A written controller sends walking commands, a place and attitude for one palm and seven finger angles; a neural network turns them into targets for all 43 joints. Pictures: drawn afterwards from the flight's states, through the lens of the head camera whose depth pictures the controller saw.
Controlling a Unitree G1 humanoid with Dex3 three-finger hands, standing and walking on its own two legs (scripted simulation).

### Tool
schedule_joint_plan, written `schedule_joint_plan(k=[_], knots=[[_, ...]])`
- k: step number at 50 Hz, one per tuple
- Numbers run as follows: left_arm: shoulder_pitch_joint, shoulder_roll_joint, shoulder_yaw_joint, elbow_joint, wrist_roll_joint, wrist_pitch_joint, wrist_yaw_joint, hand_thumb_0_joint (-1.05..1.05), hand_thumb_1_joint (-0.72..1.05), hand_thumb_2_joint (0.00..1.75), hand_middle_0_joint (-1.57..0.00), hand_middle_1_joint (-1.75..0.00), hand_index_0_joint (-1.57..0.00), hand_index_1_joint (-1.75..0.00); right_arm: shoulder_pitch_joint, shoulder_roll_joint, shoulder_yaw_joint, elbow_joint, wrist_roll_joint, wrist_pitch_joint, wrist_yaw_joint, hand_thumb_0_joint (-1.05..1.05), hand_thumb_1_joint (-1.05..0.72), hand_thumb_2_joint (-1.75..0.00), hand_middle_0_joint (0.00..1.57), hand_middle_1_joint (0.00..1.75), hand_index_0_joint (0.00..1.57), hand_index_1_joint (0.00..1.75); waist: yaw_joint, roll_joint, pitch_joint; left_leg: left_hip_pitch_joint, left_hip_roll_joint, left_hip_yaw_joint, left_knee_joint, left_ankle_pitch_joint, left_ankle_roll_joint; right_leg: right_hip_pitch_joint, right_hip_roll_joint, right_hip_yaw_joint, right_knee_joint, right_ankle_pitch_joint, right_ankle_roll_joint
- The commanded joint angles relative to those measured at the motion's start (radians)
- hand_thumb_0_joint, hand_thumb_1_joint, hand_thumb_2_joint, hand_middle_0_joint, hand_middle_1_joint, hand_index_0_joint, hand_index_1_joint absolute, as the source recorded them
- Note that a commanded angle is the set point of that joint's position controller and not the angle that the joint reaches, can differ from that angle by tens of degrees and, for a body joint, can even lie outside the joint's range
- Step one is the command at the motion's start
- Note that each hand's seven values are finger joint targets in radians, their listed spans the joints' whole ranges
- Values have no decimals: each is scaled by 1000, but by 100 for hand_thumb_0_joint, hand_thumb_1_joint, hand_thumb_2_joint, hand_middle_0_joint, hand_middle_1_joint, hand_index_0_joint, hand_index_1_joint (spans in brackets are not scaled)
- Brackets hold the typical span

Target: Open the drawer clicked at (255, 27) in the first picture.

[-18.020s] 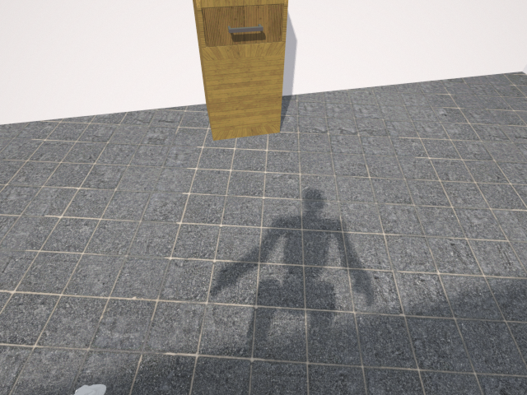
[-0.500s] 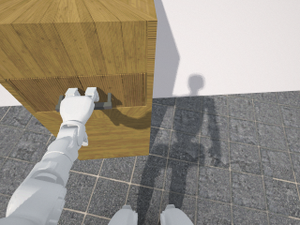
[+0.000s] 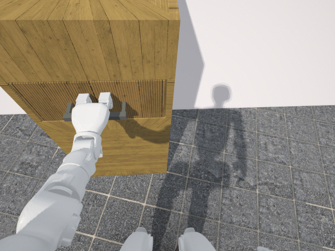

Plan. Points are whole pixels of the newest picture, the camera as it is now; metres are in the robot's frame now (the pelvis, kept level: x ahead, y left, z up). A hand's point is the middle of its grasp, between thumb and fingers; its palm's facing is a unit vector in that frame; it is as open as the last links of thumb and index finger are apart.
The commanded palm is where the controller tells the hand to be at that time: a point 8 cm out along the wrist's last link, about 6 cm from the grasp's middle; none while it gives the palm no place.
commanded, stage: lower the fingers behind the handle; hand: left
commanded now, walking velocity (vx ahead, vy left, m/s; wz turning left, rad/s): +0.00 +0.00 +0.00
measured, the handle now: (96, 111) +0.49 +0.20 -0.02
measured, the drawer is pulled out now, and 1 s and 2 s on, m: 0.00 0.00 0.00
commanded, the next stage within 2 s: lift the fingers back up to retry in 0.32 s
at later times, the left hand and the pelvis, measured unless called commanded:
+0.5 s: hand (96, 125) +0.44 +0.19 -0.03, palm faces +0.01 +0.00 -1.00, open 13.7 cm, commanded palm +0.43 +0.20 +0.02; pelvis -0.02 +0.00 -0.01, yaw +0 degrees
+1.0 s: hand (88, 118) +0.44 +0.20 +0.01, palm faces -0.01 -0.04 -1.00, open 13.5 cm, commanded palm +0.42 +0.20 +0.09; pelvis +0.02 +0.01 +0.03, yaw -1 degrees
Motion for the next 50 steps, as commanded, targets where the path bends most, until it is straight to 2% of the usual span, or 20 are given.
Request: schedule_joint_plan(k=[1,4,9,11,12,14,16,21,23,24,29,31,33,35,38,40,42,46,48,50], knots=[[-334,236,68,-75,-6,49,-28,0,-50,30,-30,-120,-30,-120,105,-151,-50,-72,-1,-17,-12,0,-90,-90,20,30,20,30,-41,-8,-293,183,24,12,-106,130,9,155,-33,41,-164,112,8],[-361,233,64,-74,-19,61,-35,0,-50,30,-30,-120,-30,-120,108,-151,-49,-70,0,-18,-15,0,-90,-90,20,30,20,30,-56,-30,-297,174,25,8,-104,128,11,167,-32,40,-164,118,12],[-368,244,56,-70,-28,67,-54,0,-50,30,-30,-120,-30,-120,105,-152,-40,-72,5,-22,-23,0,-90,-90,20,30,20,30,-54,-15,-281,152,24,12,-113,78,13,167,-35,44,-177,68,14],[-366,280,75,-61,-25,64,-60,0,-50,30,-30,-120,-30,-120,108,-156,-36,-70,7,-24,-27,0,-90,-90,20,30,20,30,-50,-32,-272,128,25,13,-113,51,15,169,-37,50,-180,37,16],[-365,262,60,-57,-31,62,-63,0,-50,30,-30,-120,-30,-120,108,-155,-36,-73,7,-26,-29,0,-90,-90,20,30,20,30,-57,-40,-266,116,24,16,-111,38,18,171,-37,54,-187,24,18],[-374,283,73,-48,-39,56,-71,0,-50,30,-30,-120,-30,-120,112,-154,-31,-70,8,-32,-32,0,-90,-90,20,30,20,30,-61,-63,-245,87,23,17,-110,19,20,182,-40,59,-195,4,20],[-373,288,69,-50,-34,49,-73,0,-50,30,-30,-120,-30,-120,112,-156,-30,-74,9,-36,-34,0,-90,-90,20,30,20,30,-56,-41,-244,82,23,20,-109,-1,20,163,-40,60,-193,-21,19],[-385,297,71,-42,-37,43,-71,0,-50,30,-30,-120,-30,-120,121,-160,-30,-69,9,-46,-35,0,-90,-90,20,30,20,30,-63,-46,-246,66,23,19,-100,-14,21,148,-41,60,-188,-37,20],[-418,346,105,-99,-39,40,-66,0,-50,30,-30,-120,-30,-120,128,-165,-32,-73,10,-45,-34,0,-90,-90,20,30,20,30,-46,-25,-309,110,24,15,-116,15,19,182,-40,56,-183,-9,18],[-430,336,104,-125,-44,40,-66,0,-50,30,-30,-120,-30,-120,130,-163,-35,-74,8,-43,-33,0,-90,-90,20,30,20,30,-44,7,-341,144,26,10,-123,43,17,193,-37,51,-178,24,16],[-442,318,107,-199,-66,24,-66,0,-50,30,-30,-120,-30,-120,127,-157,-42,-80,13,-37,-37,0,-90,-90,20,30,20,30,-41,15,-358,252,32,-3,-171,81,14,219,-32,36,-208,55,16],[-442,348,130,-215,-63,7,-61,0,-50,30,-30,-120,-30,-120,132,-160,-43,-76,14,-38,-42,0,-90,-90,20,30,20,30,-37,-6,-347,266,35,-2,-186,89,16,241,-33,39,-221,63,19],[-450,336,124,-266,-58,-17,-57,0,-50,30,-30,-120,-30,-120,130,-157,-48,-81,14,-42,-43,0,-90,-90,20,30,20,30,-30,28,-377,318,36,-4,-201,119,12,253,-32,38,-231,86,15],[-430,375,166,-310,-50,-41,-45,0,-50,30,-30,-120,-30,-120,129,-156,-53,-77,13,-40,-41,0,-90,-90,20,30,20,30,-10,53,-409,367,37,-3,-209,181,9,280,-28,37,-231,138,11],[-395,336,154,-333,-34,-60,-24,0,-50,30,-30,-120,-30,-120,122,-150,-62,-70,10,-38,-36,0,-90,-90,20,30,20,30,-10,48,-386,408,40,-4,-221,237,3,283,-25,30,-243,184,8],[-390,311,146,-374,-29,-64,-11,0,-50,30,-30,-120,-30,-120,123,-149,-69,-70,6,-36,-29,0,-90,-90,20,30,20,30,-2,76,-413,469,42,-6,-231,309,-4,297,-22,21,-241,237,3],[-349,311,160,-388,-34,-56,-5,0,-50,30,-30,-120,-30,-120,117,-148,-76,-67,5,-26,-24,0,-90,-90,20,30,20,30,3,58,-411,506,43,0,-238,362,-5,328,-19,21,-254,287,4],[-318,260,123,-414,-44,-27,-17,0,-50,30,-30,-120,-30,-120,103,-146,-79,-71,11,-10,-17,0,-90,-90,20,30,20,30,1,50,-371,566,45,-2,-272,433,-9,364,-16,16,-284,344,2],[-297,264,122,-426,-52,-12,-31,0,-50,30,-30,-120,-30,-120,97,-147,-79,-75,13,-2,-17,0,-90,-90,20,30,20,30,4,33,-361,583,43,3,-291,452,-6,408,-17,19,-306,372,3],[-323,266,114,-477,-57,-15,-49,0,-50,30,-30,-120,-30,-120,86,-145,-78,-83,16,6,-21,0,-90,-90,20,30,20,30,4,60,-370,631,45,1,-306,498,-8,431,-18,22,-316,404,1]])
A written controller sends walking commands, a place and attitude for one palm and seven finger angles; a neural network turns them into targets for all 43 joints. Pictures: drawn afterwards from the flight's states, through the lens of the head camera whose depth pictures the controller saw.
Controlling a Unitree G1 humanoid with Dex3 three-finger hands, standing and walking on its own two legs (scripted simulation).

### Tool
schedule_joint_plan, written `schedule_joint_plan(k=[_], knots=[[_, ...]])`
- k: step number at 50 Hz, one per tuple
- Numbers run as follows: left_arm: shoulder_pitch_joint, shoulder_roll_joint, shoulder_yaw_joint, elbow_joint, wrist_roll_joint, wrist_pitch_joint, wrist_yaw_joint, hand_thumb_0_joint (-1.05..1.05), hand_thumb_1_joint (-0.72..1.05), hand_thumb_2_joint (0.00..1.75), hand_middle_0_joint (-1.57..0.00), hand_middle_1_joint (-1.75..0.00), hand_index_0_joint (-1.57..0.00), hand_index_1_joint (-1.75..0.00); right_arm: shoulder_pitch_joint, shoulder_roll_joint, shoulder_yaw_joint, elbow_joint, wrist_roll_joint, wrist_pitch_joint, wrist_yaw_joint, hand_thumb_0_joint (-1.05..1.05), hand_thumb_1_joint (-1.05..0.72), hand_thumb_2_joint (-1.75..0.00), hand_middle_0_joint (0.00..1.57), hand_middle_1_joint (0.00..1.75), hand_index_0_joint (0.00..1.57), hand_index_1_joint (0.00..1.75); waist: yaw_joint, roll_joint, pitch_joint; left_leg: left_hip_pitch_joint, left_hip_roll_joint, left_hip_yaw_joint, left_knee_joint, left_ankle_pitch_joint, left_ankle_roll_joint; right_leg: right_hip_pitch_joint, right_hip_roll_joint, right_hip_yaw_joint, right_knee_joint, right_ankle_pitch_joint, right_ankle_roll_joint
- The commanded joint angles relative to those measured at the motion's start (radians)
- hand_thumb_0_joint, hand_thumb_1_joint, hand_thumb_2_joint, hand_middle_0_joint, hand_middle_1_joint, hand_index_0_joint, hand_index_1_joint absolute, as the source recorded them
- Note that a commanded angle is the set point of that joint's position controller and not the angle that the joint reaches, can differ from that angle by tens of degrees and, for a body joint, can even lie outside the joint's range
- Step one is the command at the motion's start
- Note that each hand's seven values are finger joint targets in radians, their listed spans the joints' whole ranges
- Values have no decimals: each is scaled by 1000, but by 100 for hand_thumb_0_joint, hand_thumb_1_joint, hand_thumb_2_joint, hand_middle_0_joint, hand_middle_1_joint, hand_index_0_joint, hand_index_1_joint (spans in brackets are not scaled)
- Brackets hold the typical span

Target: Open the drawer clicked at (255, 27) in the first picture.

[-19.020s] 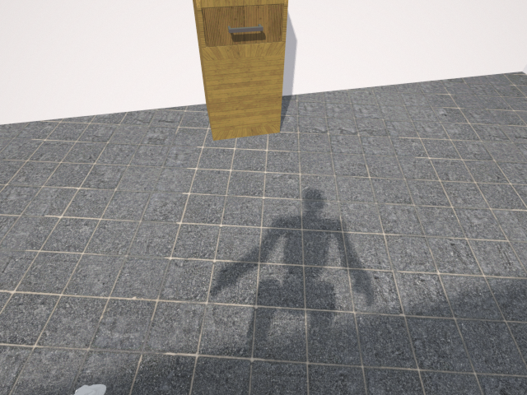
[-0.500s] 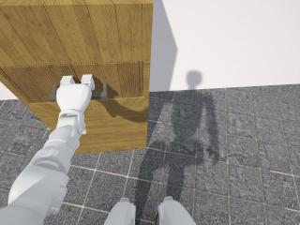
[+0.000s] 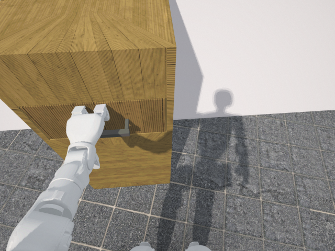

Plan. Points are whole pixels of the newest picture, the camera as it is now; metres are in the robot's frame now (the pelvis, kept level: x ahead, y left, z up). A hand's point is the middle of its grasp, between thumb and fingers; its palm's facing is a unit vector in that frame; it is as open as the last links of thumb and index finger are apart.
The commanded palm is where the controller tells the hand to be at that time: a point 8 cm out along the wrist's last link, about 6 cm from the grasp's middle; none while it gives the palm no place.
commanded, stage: lift the fingers back up to retry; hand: left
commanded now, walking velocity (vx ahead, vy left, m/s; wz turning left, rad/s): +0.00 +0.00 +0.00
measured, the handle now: (101, 129) +0.46 +0.20 -0.05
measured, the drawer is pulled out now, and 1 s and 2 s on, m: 0.00 0.00 0.00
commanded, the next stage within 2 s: re-aim the fingers above the handle in 0.20 s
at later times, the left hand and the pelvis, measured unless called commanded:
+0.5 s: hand (89, 133) +0.41 +0.21 +0.00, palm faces -0.01 -0.04 -1.00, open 13.7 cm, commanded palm +0.39 +0.20 +0.06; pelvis +0.02 +0.00 +0.01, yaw +1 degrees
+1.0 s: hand (92, 133) +0.41 +0.20 +0.00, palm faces -0.01 -0.03 -1.00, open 13.8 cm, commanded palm +0.39 +0.20 +0.06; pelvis +0.01 +0.00 +0.01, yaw +0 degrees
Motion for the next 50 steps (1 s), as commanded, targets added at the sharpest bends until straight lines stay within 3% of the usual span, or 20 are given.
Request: schedule_joint_plan(k=[1,3,8,10,11,14,17,20,25,27,28,30,31,33,34,39,43,45,47,50], knots=[[-457,233,72,-320,-19,15,39,0,-50,30,-30,-120,-30,-120,44,-144,-49,-107,2,-13,-13,0,-90,-90,20,30,20,30,0,30,-419,419,40,-20,-130,485,-22,220,-21,-18,-135,368,-11],[-381,201,59,-265,-24,16,19,0,-50,30,-30,-120,-30,-120,35,-140,-47,-110,4,-10,-15,0,-90,-90,20,30,20,30,-2,-19,-342,379,38,-13,-138,468,-17,231,-22,-15,-152,378,-10],[-306,193,60,-276,-4,-17,-5,0,-50,30,-30,-120,-30,-120,22,-136,-49,-127,1,-4,-11,0,-90,-90,20,30,20,30,16,-47,-333,360,33,-4,-135,499,-14,269,-28,0,-148,440,-12],[-281,197,66,-286,7,-23,-6,0,-50,30,-30,-120,-30,-120,14,-132,-49,-132,1,-1,-7,0,-90,-90,20,30,20,30,29,-23,-346,366,32,-7,-130,536,-19,270,-29,1,-135,460,-13],[-288,161,36,-303,10,-24,-6,0,-50,30,-30,-120,-30,-120,12,-130,-52,-134,-1,0,-4,0,-90,-90,20,30,20,30,19,-10,-343,381,35,-9,-122,553,-20,251,-29,-2,-133,459,-14],[-252,145,36,-330,0,-11,-3,0,-50,30,-30,-120,-30,-120,8,-130,-56,-141,-3,2,8,0,-90,-90,20,30,20,30,28,2,-371,412,38,-15,-113,599,-26,248,-25,-7,-126,458,-15],[-314,132,9,-294,10,12,-5,0,-50,30,-30,-120,-30,-120,-1,-130,-51,-132,0,11,7,0,-90,-90,20,30,20,30,2,-37,-316,370,34,-13,-118,515,-23,223,-26,-7,-135,428,-11],[-344,171,34,-303,11,17,-11,0,-50,30,-30,-120,-30,-120,-1,-133,-50,-136,0,13,2,0,-90,-90,20,30,20,30,13,-20,-357,385,32,-14,-122,507,-22,240,-27,-3,-130,422,-14],[-363,111,-18,-276,9,15,-27,0,-50,30,-30,-120,-30,-120,4,-129,-49,-134,1,15,2,0,-90,-90,20,30,20,30,1,-6,-334,389,34,-23,-122,494,-26,201,-25,-14,-130,384,-16],[-375,122,-10,-260,9,13,-29,0,-50,30,-30,-120,-30,-120,13,-130,-50,-130,1,15,0,0,-90,-90,20,30,20,30,-1,-42,-334,370,33,-21,-122,463,-22,208,-25,-12,-134,371,-15],[-375,108,-19,-254,2,12,-31,0,-50,30,-30,-120,-30,-120,16,-130,-52,-132,0,13,0,0,-90,-90,20,30,20,30,-5,-36,-318,361,31,-17,-123,445,-18,210,-26,-11,-140,368,-16],[-386,143,4,-264,10,3,-32,0,-50,30,-30,-120,-30,-120,16,-132,-50,-130,0,14,-2,0,-90,-90,20,30,20,30,4,-33,-351,364,31,-22,-126,445,-21,217,-28,-8,-132,364,-16],[-377,96,-27,-267,3,1,-34,0,-50,30,-30,-120,-30,-120,22,-128,-53,-132,-2,12,0,0,-90,-90,20,30,20,30,-2,-25,-340,377,32,-20,-123,463,-20,211,-26,-13,-134,373,-18],[-378,99,-22,-266,3,-5,-33,0,-50,30,-30,-120,-30,-120,23,-128,-55,-126,-1,11,1,0,-90,-90,20,30,20,30,-3,-34,-337,381,36,-24,-122,458,-21,199,-25,-14,-135,358,-18],[-394,79,-39,-272,-4,-9,-36,0,-50,30,-30,-120,-30,-120,22,-127,-55,-128,-2,9,3,0,-90,-90,20,30,20,30,-7,-11,-339,387,36,-29,-122,466,-25,187,-25,-17,-132,349,-19],[-338,186,61,-261,1,-19,-14,0,-50,30,-30,-120,-30,-120,20,-134,-50,-129,-2,9,0,0,-90,-90,20,30,20,30,27,-46,-343,328,28,-18,-133,418,-18,247,-26,-5,-132,352,-22],[-314,191,67,-235,13,-1,11,0,-50,30,-30,-120,-30,-120,13,-129,-47,-134,0,6,1,0,-90,-90,20,30,20,30,34,-33,-312,293,23,-3,-145,375,-16,250,-26,-1,-141,329,-21],[-352,224,82,-230,14,8,13,0,-50,30,-30,-120,-30,-120,14,-134,-45,-130,4,6,-1,0,-90,-90,20,30,20,30,26,-41,-316,283,25,-2,-151,355,-14,253,-28,4,-145,316,-17],[-360,201,57,-224,2,18,5,0,-50,30,-30,-120,-30,-120,15,-134,-44,-131,7,2,-4,0,-90,-90,20,30,20,30,12,-56,-317,283,23,3,-154,335,-9,262,-29,7,-159,311,-13],[-362,239,78,-215,-2,12,-13,0,-50,30,-30,-120,-30,-120,21,-136,-44,-132,10,0,-13,0,-90,-90,20,30,20,30,19,-57,-332,273,20,7,-161,331,-8,293,-34,18,-164,322,-10]])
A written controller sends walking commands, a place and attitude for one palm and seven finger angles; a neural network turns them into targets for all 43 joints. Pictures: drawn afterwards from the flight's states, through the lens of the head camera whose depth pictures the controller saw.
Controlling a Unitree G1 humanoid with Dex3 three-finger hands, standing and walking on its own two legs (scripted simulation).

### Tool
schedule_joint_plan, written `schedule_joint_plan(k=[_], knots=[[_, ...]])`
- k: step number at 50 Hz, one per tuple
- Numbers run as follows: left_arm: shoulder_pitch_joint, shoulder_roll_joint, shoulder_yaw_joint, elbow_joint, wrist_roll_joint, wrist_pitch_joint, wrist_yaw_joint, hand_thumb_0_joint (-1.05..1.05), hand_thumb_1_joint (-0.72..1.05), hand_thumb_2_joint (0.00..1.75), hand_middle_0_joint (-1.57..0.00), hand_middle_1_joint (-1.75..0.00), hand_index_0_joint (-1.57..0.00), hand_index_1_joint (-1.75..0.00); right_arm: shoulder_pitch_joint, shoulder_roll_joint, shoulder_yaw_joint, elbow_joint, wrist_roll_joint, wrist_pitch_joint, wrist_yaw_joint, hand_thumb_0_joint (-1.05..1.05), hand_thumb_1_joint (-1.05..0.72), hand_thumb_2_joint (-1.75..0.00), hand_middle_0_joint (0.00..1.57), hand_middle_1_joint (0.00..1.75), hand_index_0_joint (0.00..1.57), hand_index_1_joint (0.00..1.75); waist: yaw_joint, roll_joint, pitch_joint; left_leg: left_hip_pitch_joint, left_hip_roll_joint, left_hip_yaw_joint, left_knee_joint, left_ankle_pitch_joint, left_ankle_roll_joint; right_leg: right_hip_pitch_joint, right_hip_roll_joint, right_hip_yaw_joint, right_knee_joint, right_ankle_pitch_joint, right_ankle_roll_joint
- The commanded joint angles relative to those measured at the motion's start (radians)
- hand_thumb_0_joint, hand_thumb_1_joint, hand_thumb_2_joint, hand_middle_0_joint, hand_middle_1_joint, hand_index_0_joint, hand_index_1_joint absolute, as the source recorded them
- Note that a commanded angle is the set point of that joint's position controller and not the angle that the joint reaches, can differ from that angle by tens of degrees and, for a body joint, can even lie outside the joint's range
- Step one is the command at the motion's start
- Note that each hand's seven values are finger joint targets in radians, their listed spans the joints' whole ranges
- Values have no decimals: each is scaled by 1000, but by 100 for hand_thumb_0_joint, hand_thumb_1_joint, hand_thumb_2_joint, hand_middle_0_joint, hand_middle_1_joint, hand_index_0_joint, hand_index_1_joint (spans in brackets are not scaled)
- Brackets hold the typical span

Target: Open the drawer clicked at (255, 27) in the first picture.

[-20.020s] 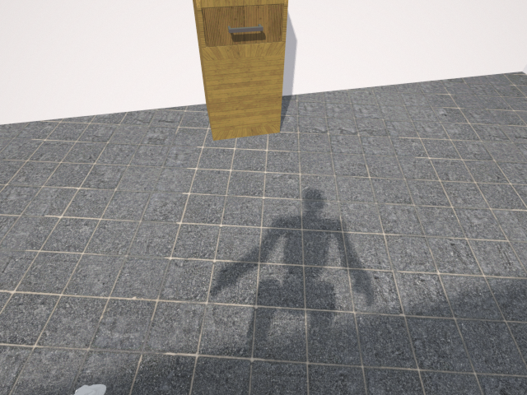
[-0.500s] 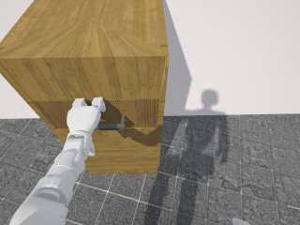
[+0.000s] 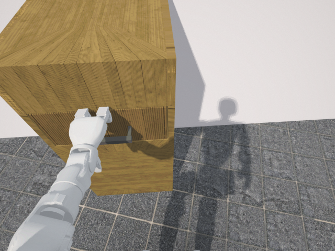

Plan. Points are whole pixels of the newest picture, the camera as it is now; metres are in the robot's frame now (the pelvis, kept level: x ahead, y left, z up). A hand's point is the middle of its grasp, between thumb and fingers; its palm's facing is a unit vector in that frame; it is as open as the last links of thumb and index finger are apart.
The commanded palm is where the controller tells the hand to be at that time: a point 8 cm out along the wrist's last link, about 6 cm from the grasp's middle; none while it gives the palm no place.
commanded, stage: re-aim the fingers above the handle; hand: left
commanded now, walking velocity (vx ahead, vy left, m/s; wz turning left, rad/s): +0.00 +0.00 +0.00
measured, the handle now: (104, 135) +0.45 +0.20 -0.06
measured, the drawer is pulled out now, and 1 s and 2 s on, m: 0.00 0.00 0.00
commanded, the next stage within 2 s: lower the fingers behind the handle in 1.32 s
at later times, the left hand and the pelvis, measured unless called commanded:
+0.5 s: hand (92, 140) +0.40 +0.21 -0.01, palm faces +0.00 -0.05 -1.00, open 13.8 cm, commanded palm +0.38 +0.21 +0.05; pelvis +0.01 +0.00 +0.00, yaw +0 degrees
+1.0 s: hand (94, 143) +0.40 +0.21 -0.01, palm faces -0.02 -0.06 -1.00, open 13.8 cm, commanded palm +0.38 +0.21 +0.05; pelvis +0.01 +0.01 +0.00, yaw +0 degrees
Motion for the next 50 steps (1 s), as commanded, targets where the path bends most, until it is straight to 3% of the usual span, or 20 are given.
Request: schedule_joint_plan(k=[1,3,6,7,12,13,15,16,20,21,24,28,32,35,36,37,41,45,47,50], knots=[[-382,213,60,-187,-11,-1,23,0,-50,30,-30,-120,-30,-120,29,-140,-46,-107,0,-36,-19,0,-90,-90,20,30,20,30,-9,-26,-317,196,23,4,-94,323,-5,198,-28,2,-120,319,-8],[-359,236,81,-192,-9,-16,17,0,-50,30,-30,-120,-30,-120,32,-139,-47,-105,0,-39,-21,0,-90,-90,20,30,20,30,0,-36,-333,198,22,2,-89,338,-5,208,-29,5,-116,335,-7],[-335,196,55,-167,-16,-28,7,0,-50,30,-30,-120,-30,-120,35,-140,-47,-102,0,-44,-19,0,-90,-90,20,30,20,30,-8,-36,-291,194,25,1,-88,325,-5,171,-26,-2,-121,311,-9],[-346,225,75,-171,-13,-33,9,0,-50,30,-30,-120,-30,-120,33,-142,-45,-101,1,-44,-20,0,-90,-90,20,30,20,30,-6,-51,-296,184,25,0,-87,320,-4,173,-28,1,-120,310,-7],[-327,228,88,-221,-4,-56,20,0,-50,30,-30,-120,-30,-120,33,-139,-51,-106,-3,-46,-14,0,-90,-90,20,30,20,30,10,-20,-347,212,25,-5,-71,376,-10,170,-26,-4,-95,344,-11],[-330,203,66,-209,-7,-52,22,0,-50,30,-30,-120,-30,-120,33,-139,-51,-104,-5,-47,-14,0,-90,-90,20,30,20,30,-5,-20,-327,209,25,-3,-66,368,-9,159,-24,-6,-97,343,-11],[-339,254,106,-219,2,-51,32,0,-50,30,-30,-120,-30,-120,30,-143,-51,-101,-6,-44,-13,0,-90,-90,20,30,20,30,6,-20,-337,199,24,-5,-65,369,-10,161,-26,-2,-90,342,-9],[-339,224,83,-229,-2,-47,36,0,-50,30,-30,-120,-30,-120,29,-141,-52,-105,-8,-45,-12,0,-90,-90,20,30,20,30,0,-6,-333,210,25,-3,-63,376,-10,158,-24,-5,-90,349,-11],[-357,240,94,-255,4,-38,42,0,-50,30,-30,-120,-30,-120,26,-143,-53,-101,-7,-42,-10,0,-90,-90,20,30,20,30,5,-1,-376,255,31,-17,-60,430,-18,146,-21,-15,-76,361,-12],[-351,185,52,-272,-3,-33,41,0,-50,30,-30,-120,-30,-120,26,-140,-57,-104,-9,-42,-7,0,-90,-90,20,30,20,30,-6,28,-370,285,35,-18,-56,453,-20,127,-19,-21,-79,361,-13],[-356,153,28,-266,-13,-13,33,0,-50,30,-30,-120,-30,-120,23,-141,-56,-102,-6,-39,-2,0,-90,-90,20,30,20,30,-17,2,-345,303,42,-32,-63,471,-25,109,-16,-31,-86,342,-13],[-314,150,29,-256,-13,7,20,0,-50,30,-30,-120,-30,-120,22,-140,-53,-106,-6,-30,-1,0,-90,-90,20,30,20,30,-5,-37,-332,287,40,-22,-73,461,-19,148,-17,-27,-98,363,-11],[-319,167,41,-245,4,12,18,0,-50,30,-30,-120,-30,-120,11,-137,-45,-113,-5,-24,-3,0,-90,-90,20,30,20,30,7,-23,-311,277,40,-25,-86,457,-23,143,-18,-28,-97,350,-15],[-306,190,65,-282,3,7,23,0,-50,30,-30,-120,-30,-120,8,-136,-45,-122,-7,-24,-5,0,-90,-90,20,30,20,30,20,-13,-360,287,38,-18,-85,474,-21,179,-20,-22,-91,375,-14],[-286,170,54,-274,-2,9,22,0,-50,30,-30,-120,-30,-120,8,-134,-48,-122,-7,-25,-5,0,-90,-90,20,30,20,30,13,-24,-338,282,38,-17,-83,471,-20,179,-20,-22,-95,377,-15],[-267,198,79,-280,1,8,24,0,-50,30,-30,-120,-30,-120,4,-135,-46,-124,-7,-25,-6,0,-90,-90,20,30,20,30,26,-33,-348,272,37,-13,-86,466,-20,193,-20,-18,-95,383,-14],[-266,147,33,-277,-6,22,16,0,-50,30,-30,-120,-30,-120,6,-137,-48,-124,-3,-27,-4,0,-90,-90,20,30,20,30,4,-49,-293,261,39,-16,-93,441,-18,178,-20,-22,-107,363,-13],[-312,141,14,-331,-8,6,6,0,-50,30,-30,-120,-30,-120,-2,-134,-50,-122,-3,-32,-8,0,-90,-90,20,30,20,30,-3,-4,-347,313,41,-22,-88,455,-20,163,-22,-19,-104,356,-12],[-323,126,3,-331,-10,-3,7,0,-50,30,-30,-120,-30,-120,-1,-133,-51,-115,-4,-36,-8,0,-90,-90,20,30,20,30,-9,-14,-328,313,43,-25,-84,452,-21,143,-21,-23,-104,345,-12],[-329,172,40,-282,-1,-5,13,0,-50,30,-30,-120,-30,-120,0,-135,-46,-108,-4,-35,-11,0,-90,-90,20,30,20,30,-1,-27,-296,263,35,-23,-87,404,-20,145,-23,-21,-101,326,-14]])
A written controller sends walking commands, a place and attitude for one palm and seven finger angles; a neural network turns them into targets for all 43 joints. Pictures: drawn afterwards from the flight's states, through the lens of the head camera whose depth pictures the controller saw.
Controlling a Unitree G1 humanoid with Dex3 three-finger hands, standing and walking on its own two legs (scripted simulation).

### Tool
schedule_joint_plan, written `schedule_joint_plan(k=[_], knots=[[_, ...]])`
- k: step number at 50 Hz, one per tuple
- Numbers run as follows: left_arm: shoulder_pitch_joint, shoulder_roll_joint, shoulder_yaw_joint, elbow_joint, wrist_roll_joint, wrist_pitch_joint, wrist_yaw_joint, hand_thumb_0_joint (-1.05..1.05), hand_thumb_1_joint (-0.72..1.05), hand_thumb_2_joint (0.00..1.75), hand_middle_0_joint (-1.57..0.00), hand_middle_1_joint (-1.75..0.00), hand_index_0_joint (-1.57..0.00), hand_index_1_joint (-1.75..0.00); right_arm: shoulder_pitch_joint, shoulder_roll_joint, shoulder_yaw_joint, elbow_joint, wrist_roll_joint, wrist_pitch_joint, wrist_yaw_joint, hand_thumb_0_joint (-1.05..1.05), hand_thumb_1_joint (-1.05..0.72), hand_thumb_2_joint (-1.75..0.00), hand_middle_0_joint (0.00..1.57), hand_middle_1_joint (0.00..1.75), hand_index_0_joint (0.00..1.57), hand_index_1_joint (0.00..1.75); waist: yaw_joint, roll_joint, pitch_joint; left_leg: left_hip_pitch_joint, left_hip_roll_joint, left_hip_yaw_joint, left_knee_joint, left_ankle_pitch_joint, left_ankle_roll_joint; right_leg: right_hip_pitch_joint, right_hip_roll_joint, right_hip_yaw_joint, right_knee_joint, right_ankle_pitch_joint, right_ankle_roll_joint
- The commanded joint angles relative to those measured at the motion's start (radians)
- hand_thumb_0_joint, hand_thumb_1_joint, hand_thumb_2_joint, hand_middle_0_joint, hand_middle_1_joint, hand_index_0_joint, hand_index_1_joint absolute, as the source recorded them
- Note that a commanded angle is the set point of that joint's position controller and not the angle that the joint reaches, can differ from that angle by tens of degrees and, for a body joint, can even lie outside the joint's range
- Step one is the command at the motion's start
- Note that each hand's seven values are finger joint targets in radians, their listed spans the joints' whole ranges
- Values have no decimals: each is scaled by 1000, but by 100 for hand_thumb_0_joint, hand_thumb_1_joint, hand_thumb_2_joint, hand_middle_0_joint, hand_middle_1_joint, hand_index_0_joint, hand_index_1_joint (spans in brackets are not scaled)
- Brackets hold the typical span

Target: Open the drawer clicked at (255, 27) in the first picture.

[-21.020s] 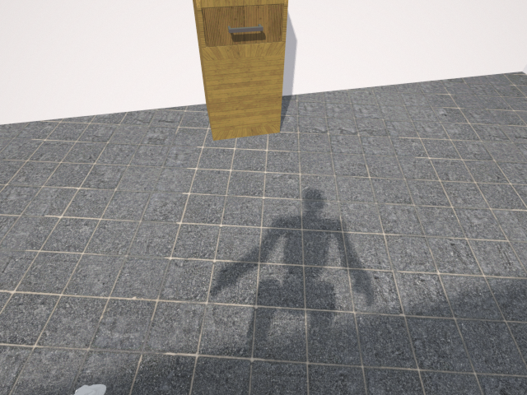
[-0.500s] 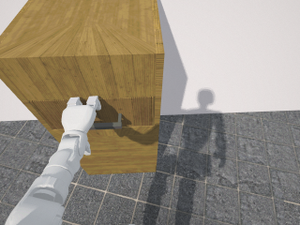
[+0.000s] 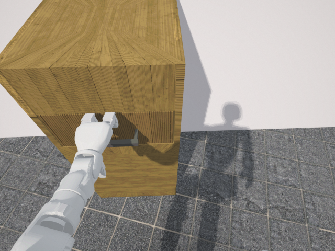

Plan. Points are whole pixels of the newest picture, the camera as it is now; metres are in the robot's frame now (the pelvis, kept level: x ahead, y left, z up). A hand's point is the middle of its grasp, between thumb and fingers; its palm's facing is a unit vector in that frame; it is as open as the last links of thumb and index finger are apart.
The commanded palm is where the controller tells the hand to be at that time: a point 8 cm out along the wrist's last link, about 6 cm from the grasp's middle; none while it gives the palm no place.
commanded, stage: re-aim the fingers above the handle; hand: left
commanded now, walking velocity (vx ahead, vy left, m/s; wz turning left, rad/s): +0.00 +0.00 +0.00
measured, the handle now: (111, 138) +0.45 +0.19 -0.06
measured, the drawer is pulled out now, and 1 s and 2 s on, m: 0.00 0.00 0.00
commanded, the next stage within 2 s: lower the fingers behind the handle in 0.32 s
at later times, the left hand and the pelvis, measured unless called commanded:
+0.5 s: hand (104, 143) +0.40 +0.19 -0.01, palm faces -0.04 -0.05 -1.00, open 13.8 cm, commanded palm +0.37 +0.20 +0.04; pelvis +0.00 -0.01 +0.00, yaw +0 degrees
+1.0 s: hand (109, 149) +0.40 +0.19 -0.05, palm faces -0.02 -0.05 -1.00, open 13.8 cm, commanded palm +0.37 +0.19 +0.01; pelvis -0.01 -0.01 -0.02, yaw +0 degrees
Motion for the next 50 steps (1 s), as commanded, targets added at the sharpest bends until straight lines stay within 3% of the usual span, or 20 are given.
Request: schedule_joint_plan(k=[1,5,9,13,15,19,20,22,23,27,28,30,31,35,36,40,41,46,48,50], knots=[[-407,184,82,-148,11,-12,54,0,-50,30,-30,-120,-30,-120,27,-135,-40,-95,-5,-31,-13,0,-90,-90,20,30,20,30,-26,-38,-274,209,38,-13,-75,382,-23,98,-16,-16,-80,313,-20],[-440,218,102,-141,23,-10,66,0,-50,30,-30,-120,-30,-120,23,-133,-38,-98,-4,-32,-14,0,-90,-90,20,30,20,30,-12,5,-331,212,33,-9,-73,375,-25,105,-18,-12,-70,307,-22],[-437,177,74,-90,4,0,51,0,-50,30,-30,-120,-30,-120,40,-136,-41,-95,-4,-36,-11,0,-90,-90,20,30,20,30,-29,-21,-323,199,34,-6,-62,393,-22,108,-15,-13,-72,334,-21],[-449,180,68,-78,4,1,40,0,-50,30,-30,-120,-30,-120,53,-138,-40,-91,-2,-32,-13,0,-90,-90,20,30,20,30,-35,-53,-308,182,33,-2,-64,380,-17,117,-17,-9,-80,345,-16],[-439,203,87,-95,11,-6,38,0,-50,30,-30,-120,-30,-120,50,-138,-41,-92,-1,-28,-14,0,-90,-90,20,30,20,30,-24,-46,-355,197,33,-3,-62,400,-17,133,-19,-3,-73,361,-15],[-415,171,69,-84,-1,-14,32,0,-50,30,-30,-120,-30,-120,51,-136,-41,-93,-2,-29,-13,0,-90,-90,20,30,20,30,-28,-42,-304,178,32,-1,-66,384,-16,128,-19,-6,-84,351,-18],[-432,212,95,-107,7,-23,34,0,-50,30,-30,-120,-30,-120,50,-137,-40,-92,0,-28,-15,0,-90,-90,20,30,20,30,-21,-42,-333,181,33,-1,-65,385,-15,134,-21,1,-78,354,-16],[-425,180,72,-121,8,-34,39,0,-50,30,-30,-120,-30,-120,47,-131,-41,-96,-2,-31,-15,0,-90,-90,20,30,20,30,-24,-25,-329,185,32,2,-61,386,-16,123,-21,-2,-77,357,-17],[-400,190,89,-91,11,-37,44,0,-50,30,-30,-120,-30,-120,52,-132,-44,-90,-4,-33,-14,0,-90,-90,20,30,20,30,-25,-50,-300,167,34,0,-57,377,-15,115,-19,-4,-74,348,-18],[-390,213,113,-91,26,-48,72,0,-50,30,-30,-120,-30,-120,46,-132,-41,-91,-7,-37,-10,0,-90,-90,20,30,20,30,-13,-35,-312,131,31,2,-43,358,-18,97,-20,2,-54,336,-18],[-399,179,90,-90,22,-47,80,0,-50,30,-30,-120,-30,-120,50,-131,-44,-90,-10,-40,-8,0,-90,-90,20,30,20,30,-24,-39,-316,132,31,4,-35,355,-15,89,-19,-1,-52,337,-18],[-428,231,127,-93,38,-48,100,0,-50,30,-30,-120,-30,-120,48,-134,-43,-81,-12,-42,-8,0,-90,-90,20,30,20,30,-21,-24,-345,126,33,0,-23,356,-18,74,-20,4,-34,331,-17],[-412,190,103,-85,32,-43,105,0,-50,30,-30,-120,-30,-120,53,-130,-47,-84,-14,-45,-6,0,-90,-90,20,30,20,30,-22,-4,-333,128,30,4,-16,360,-18,66,-18,-1,-33,335,-19],[-449,219,123,-79,39,-33,123,0,-50,30,-30,-120,-30,-120,56,-135,-47,-71,-17,-45,-5,0,-90,-90,20,30,20,30,-29,-5,-382,133,35,-5,4,370,-22,39,-16,-4,-9,331,-17],[-445,186,98,-77,36,-31,124,0,-50,30,-30,-120,-30,-120,56,-133,-50,-69,-18,-47,-3,0,-90,-90,20,30,20,30,-36,3,-375,145,36,-3,10,378,-22,27,-15,-6,-10,335,-17],[-444,180,95,-73,31,-26,120,0,-50,30,-30,-120,-30,-120,60,-135,-50,-62,-18,-45,-1,0,-90,-90,20,30,20,30,-38,2,-397,155,41,-11,23,407,-25,11,-13,-9,4,352,-15],[-430,150,76,-68,29,-26,118,0,-50,30,-30,-120,-30,-120,64,-133,-54,-62,-20,-46,-1,0,-90,-90,20,30,20,30,-42,-6,-389,161,41,-10,28,414,-24,6,-12,-13,3,356,-16],[-394,190,117,-35,40,-27,128,0,-50,30,-30,-120,-30,-120,66,-135,-50,-58,-23,-42,-1,0,-90,-90,20,30,20,30,-29,-35,-381,110,39,-8,40,395,-21,13,-13,-8,18,361,-16],[-401,160,94,-34,45,-25,139,0,-50,30,-30,-120,-30,-120,64,-131,-49,-59,-24,-42,2,0,-90,-90,20,30,20,30,-33,-11,-362,96,37,-3,43,381,-22,-3,-13,-10,19,351,-17],[-395,186,118,-36,53,-26,150,0,-50,30,-30,-120,-30,-120,59,-133,-48,-59,-26,-41,3,0,-90,-90,20,30,20,30,-26,-19,-395,94,40,-8,49,387,-24,-6,-14,-10,33,347,-16]])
